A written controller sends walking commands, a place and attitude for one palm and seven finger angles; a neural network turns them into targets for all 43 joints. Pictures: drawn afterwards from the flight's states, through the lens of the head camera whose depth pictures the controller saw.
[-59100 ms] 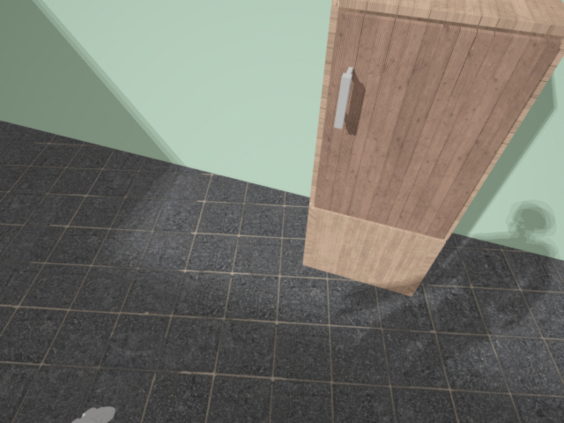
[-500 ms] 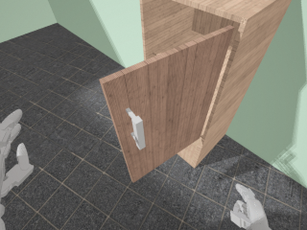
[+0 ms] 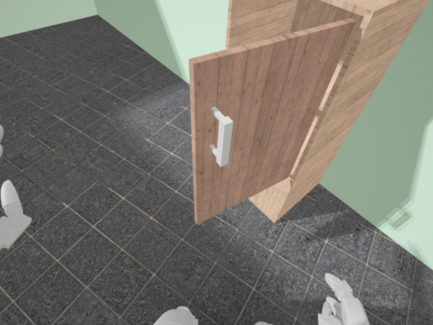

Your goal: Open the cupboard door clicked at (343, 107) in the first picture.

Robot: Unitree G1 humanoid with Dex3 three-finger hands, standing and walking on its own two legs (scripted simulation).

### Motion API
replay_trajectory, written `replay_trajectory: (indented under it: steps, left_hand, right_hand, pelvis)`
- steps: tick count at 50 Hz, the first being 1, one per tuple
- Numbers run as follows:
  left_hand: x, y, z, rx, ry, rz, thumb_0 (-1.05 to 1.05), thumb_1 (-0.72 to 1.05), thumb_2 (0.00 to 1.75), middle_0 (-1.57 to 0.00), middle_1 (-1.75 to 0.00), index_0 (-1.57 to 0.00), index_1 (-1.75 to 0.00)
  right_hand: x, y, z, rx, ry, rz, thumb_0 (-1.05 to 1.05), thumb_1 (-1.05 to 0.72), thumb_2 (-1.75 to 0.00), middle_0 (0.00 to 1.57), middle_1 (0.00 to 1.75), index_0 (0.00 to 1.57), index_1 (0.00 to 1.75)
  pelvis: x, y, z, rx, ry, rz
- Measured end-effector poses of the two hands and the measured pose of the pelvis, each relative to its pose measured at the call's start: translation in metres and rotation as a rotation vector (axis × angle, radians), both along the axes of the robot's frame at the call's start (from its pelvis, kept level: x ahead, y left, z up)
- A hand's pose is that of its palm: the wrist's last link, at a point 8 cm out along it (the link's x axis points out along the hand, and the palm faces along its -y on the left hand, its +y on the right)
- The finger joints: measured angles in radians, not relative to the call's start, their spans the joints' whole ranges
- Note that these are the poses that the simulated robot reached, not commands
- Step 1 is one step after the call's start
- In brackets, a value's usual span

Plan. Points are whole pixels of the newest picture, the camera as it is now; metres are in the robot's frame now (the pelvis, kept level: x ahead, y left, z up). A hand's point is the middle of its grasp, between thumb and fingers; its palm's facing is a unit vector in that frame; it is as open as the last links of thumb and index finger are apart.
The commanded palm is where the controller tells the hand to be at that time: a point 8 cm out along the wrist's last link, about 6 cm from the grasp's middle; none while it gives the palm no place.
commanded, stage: step back with the hand held close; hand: left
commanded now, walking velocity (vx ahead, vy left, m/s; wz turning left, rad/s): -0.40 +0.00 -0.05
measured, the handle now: (219, 137) +0.47 +0.03 +0.07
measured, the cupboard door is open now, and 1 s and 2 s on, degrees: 80 80 80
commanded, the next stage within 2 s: stop stepping back and stand still in 0.20 s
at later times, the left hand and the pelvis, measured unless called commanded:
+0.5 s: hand out of the picture +0.09 +0.25 +0.18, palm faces +0.38 -0.81 -0.44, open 7.4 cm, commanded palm +0.04 +0.29 +0.19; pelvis -0.12 +0.00 +0.01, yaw -4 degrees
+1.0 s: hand out of the picture +0.02 +0.23 +0.19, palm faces +0.41 -0.77 -0.48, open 7.4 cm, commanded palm -0.03 +0.27 +0.19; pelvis -0.19 -0.02 +0.02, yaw -5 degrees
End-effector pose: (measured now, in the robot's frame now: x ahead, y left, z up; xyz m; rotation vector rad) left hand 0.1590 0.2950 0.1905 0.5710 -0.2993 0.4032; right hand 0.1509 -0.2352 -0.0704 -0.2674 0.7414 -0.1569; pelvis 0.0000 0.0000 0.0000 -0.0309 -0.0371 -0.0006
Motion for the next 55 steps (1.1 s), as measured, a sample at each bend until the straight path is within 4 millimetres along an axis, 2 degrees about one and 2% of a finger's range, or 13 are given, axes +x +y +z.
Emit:
replay_trajectory:
  steps: [8, 12, 15, 19, 21, 24, 27, 33, 38, 42, 47, 51, 55]
  left_hand:
    - [-0.028, 0.017, 0.011, 0.05, -0.05, -0.014, 0.02, 0.89, 0.9, -0.21, -0.31, -0.22, -0.3]
    - [-0.057, 0.024, 0.019, 0.065, -0.085, 0.011, 0.02, 0.89, 0.9, -0.21, -0.31, -0.22, -0.3]
    - [-0.078, 0.021, 0.012, 0.023, -0.053, 0.03, 0.02, 0.89, 0.9, -0.21, -0.31, -0.21, -0.3]
    - [-0.099, 0.002, -0.002, -0.002, -0.02, -0.004, 0.02, 0.89, 0.9, -0.2, -0.31, -0.21, -0.3]
    - [-0.104, -0.006, -0.002, -0.027, -0.002, -0.039, 0.02, 0.89, 0.9, -0.21, -0.31, -0.21, -0.3]
    - [-0.107, -0.008, 0.007, -0.021, -0.001, -0.077, 0.02, 0.89, 0.9, -0.21, -0.31, -0.22, -0.3]
    - [-0.106, -0.002, 0.012, -0.005, -0.027, -0.099, 0.02, 0.89, 0.9, -0.21, -0.31, -0.22, -0.3]
    - [-0.104, 0.004, 0.009, -0.01, 0.008, -0.108, 0.02, 0.89, 0.9, -0.21, -0.31, -0.21, -0.3]
    - [-0.134, -0.017, 0.011, 0.014, 0.082, -0.146, 0.02, 0.89, 0.9, -0.21, -0.31, -0.21, -0.3]
    - [-0.166, -0.029, 0.015, 0.079, 0.114, -0.128, 0.02, 0.89, 0.9, -0.21, -0.31, -0.22, -0.3]
    - [-0.185, -0.028, 0.02, 0.04, 0.073, -0.056, 0.02, 0.89, 0.9, -0.21, -0.31, -0.22, -0.3]
    - [-0.181, -0.027, 0.016, -0.018, 0.065, -0.006, 0.01, 0.89, 0.9, -0.21, -0.31, -0.22, -0.3]
    - [-0.173, -0.034, 0.011, -0.042, 0.078, -0.026, 0.02, 0.89, 0.9, -0.21, -0.31, -0.21, -0.3]
  right_hand:
    - [-0.035, 0.011, -0.002, -0.019, -0.006, -0.011, 0.01, -0.91, -0.9, 0.21, 0.3, 0.2, 0.3]
    - [-0.048, 0.02, -0.002, 0.022, -0.012, 0.009, 0.01, -0.91, -0.9, 0.21, 0.3, 0.2, 0.3]
    - [-0.053, 0.024, 0.0, 0.049, -0.044, 0.034, 0.01, -0.9, -0.9, 0.21, 0.3, 0.2, 0.3]
    - [-0.063, 0.024, -0.006, 0.071, -0.08, 0.076, 0.01, -0.9, -0.9, 0.21, 0.3, 0.2, 0.3]
    - [-0.077, 0.022, -0.006, 0.059, -0.038, 0.08, 0.01, -0.9, -0.9, 0.21, 0.3, 0.2, 0.3]
    - [-0.102, 0.018, 0.005, 0.048, -0.004, 0.038, 0.01, -0.91, -0.9, 0.21, 0.3, 0.2, 0.3]
    - [-0.12, 0.008, 0.012, 0.013, -0.052, -0.024, 0.01, -0.9, -0.9, 0.21, 0.3, 0.2, 0.3]
    - [-0.169, -0.003, 0.018, 0.009, -0.072, -0.103, 0.01, -0.91, -0.9, 0.21, 0.3, 0.2, 0.3]
    - [-0.213, -0.012, 0.016, 0.032, -0.041, -0.146, 0.01, -0.91, -0.9, 0.21, 0.3, 0.2, 0.3]
    - [-0.236, -0.023, -0.002, 0.049, 0.018, -0.15, 0.01, -0.9, -0.9, 0.21, 0.3, 0.2, 0.3]
    - [-0.254, -0.035, -0.011, 0.051, 0.096, -0.133, 0.01, -0.91, -0.9, 0.21, 0.3, 0.2, 0.3]
    - [-0.256, -0.042, -0.007, 0.052, 0.066, -0.149, 0.01, -0.91, -0.9, 0.21, 0.3, 0.2, 0.3]
    - [-0.249, -0.045, -0.002, 0.035, 0.035, -0.147, 0.01, -0.91, -0.9, 0.21, 0.3, 0.2, 0.3]
  pelvis:
    - [-0.037, 0.011, -0.003, -0.06, 0.0, 0.039]
    - [-0.054, 0.006, -0.002, -0.052, 0.027, 0.034]
    - [-0.071, 0.003, -0.002, -0.039, 0.06, 0.006]
    - [-0.107, -0.003, -0.01, 0.009, 0.094, -0.043]
    - [-0.116, -0.001, -0.003, 0.006, 0.077, -0.046]
    - [-0.117, 0.0, 0.007, 0.041, 0.075, -0.059]
    - [-0.118, 0.007, 0.004, 0.023, 0.073, -0.069]
    - [-0.151, 0.009, 0.009, 0.037, 0.017, -0.083]
    - [-0.168, 0.001, 0.016, 0.031, 0.009, -0.091]
    - [-0.183, -0.009, 0.011, 0.049, 0.023, -0.083]
    - [-0.194, -0.017, 0.018, 0.072, 0.016, -0.095]
    - [-0.195, -0.019, 0.024, 0.09, 0.025, -0.081]
    - [-0.194, -0.018, 0.025, 0.095, 0.032, -0.073]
